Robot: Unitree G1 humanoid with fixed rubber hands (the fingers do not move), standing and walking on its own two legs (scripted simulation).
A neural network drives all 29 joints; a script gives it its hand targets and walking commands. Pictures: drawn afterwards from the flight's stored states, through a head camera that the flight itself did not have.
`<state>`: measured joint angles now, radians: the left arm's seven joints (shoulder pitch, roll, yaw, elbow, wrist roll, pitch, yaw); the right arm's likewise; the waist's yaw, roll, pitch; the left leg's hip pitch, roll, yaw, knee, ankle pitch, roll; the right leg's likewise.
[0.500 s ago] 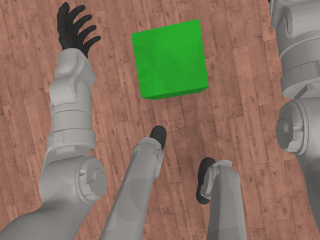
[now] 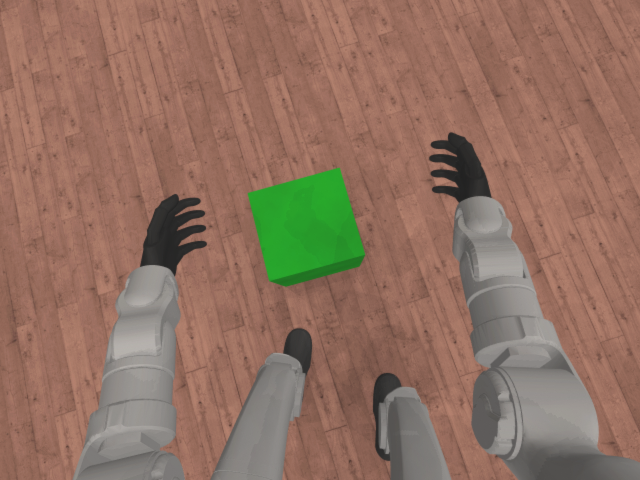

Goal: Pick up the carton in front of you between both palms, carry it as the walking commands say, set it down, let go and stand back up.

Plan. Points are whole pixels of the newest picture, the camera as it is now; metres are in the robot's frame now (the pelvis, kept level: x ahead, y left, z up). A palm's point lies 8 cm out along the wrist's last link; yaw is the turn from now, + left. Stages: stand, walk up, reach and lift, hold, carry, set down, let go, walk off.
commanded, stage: let go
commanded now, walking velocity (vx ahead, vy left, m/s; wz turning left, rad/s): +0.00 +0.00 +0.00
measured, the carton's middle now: (309, 233) +0.47 +0.14 -0.57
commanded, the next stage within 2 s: stand in 1.20 s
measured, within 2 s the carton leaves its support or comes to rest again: neither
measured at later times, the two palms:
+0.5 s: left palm (88, 382) +0.21 +0.25 +0.00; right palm (552, 313) +0.34 -0.16 -0.02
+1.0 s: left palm (114, 366) +0.23 +0.23 +0.01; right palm out of the picture +0.25 -0.24 +0.01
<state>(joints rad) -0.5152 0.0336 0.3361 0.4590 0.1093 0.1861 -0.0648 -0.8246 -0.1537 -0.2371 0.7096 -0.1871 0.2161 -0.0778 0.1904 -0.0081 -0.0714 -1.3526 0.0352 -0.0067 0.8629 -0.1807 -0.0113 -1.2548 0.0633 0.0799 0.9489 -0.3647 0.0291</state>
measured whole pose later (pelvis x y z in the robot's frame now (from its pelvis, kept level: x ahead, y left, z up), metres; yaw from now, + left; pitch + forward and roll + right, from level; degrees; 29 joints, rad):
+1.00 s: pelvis +0.08 -0.02 +0.08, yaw +4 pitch -1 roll +1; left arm 0.23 0.23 0.04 0.42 0.02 0.15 -0.03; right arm 0.25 -0.21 -0.01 0.48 0.03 0.04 0.01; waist 0.00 -0.04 0.03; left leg -0.23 0.00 -0.04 0.44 -0.21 -0.04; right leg -0.09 0.02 0.04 0.47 -0.37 -0.02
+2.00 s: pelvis +0.09 +0.02 +0.08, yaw +2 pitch +0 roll +0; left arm 0.19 0.37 0.02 0.81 0.03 0.00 0.03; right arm 0.13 -0.32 -0.04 0.87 -0.03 0.00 -0.02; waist -0.01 -0.06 0.03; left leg -0.25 -0.02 0.01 0.52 -0.27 0.02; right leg -0.07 -0.01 0.09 0.44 -0.36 0.04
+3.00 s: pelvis +0.07 +0.02 +0.09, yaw +3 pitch -2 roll +0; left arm 0.16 0.39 0.01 0.99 0.02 -0.01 0.02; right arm 0.10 -0.37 -0.01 1.05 -0.01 -0.01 -0.01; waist -0.01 -0.04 0.05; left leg -0.20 -0.01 -0.01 0.41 -0.18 0.01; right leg -0.02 -0.01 0.07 0.34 -0.28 0.03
